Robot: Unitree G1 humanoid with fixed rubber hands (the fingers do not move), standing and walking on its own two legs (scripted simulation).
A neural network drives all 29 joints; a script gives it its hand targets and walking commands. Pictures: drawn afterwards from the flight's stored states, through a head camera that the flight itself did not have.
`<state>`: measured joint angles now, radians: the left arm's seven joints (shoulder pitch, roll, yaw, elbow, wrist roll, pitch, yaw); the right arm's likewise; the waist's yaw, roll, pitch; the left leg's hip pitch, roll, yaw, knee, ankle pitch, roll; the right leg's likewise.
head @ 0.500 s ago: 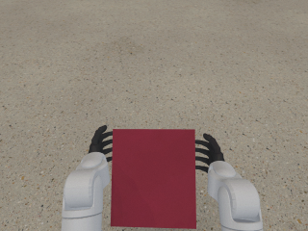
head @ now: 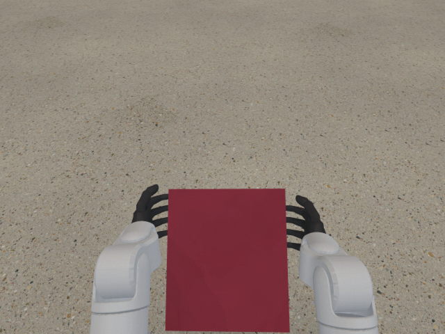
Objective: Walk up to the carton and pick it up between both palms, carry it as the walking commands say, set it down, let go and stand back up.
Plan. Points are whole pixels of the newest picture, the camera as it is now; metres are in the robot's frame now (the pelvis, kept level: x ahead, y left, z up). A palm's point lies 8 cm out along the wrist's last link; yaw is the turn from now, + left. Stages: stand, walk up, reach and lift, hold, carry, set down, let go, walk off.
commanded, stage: carry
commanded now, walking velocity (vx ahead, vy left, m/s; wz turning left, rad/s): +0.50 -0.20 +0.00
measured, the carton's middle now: (228, 242) +0.33 -0.03 -0.05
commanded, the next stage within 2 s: none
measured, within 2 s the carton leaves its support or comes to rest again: neither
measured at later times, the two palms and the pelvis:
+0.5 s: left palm (232, 96) +0.61 -0.06 +0.12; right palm (339, 101) +0.61 -0.33 +0.09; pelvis +0.33 -0.20 +0.02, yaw +1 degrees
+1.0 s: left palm (260, 45) +0.97 -0.20 +0.07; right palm (339, 48) +0.95 -0.46 +0.06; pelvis +0.68 -0.34 +0.01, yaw +1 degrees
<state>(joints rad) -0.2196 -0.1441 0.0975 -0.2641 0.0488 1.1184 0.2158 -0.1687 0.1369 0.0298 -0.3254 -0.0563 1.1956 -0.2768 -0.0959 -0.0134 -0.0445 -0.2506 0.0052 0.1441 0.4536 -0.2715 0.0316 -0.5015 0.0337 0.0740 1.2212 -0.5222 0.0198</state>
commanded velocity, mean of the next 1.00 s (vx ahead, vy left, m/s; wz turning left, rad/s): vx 0.50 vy -0.20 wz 0.00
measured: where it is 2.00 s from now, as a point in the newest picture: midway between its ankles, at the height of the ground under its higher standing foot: (289, 178)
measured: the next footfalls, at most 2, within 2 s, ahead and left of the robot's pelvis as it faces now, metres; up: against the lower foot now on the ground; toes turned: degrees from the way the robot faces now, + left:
right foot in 0.16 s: +0.29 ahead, -0.24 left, +0.00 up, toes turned -5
left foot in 0.68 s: +0.64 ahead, -0.18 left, +0.00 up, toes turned +12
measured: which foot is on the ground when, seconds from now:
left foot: down 0.00-0.22, up 0.24-0.66, down 0.68-1.00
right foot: up 0.00-0.14, down 0.16-0.72, up 0.74-1.00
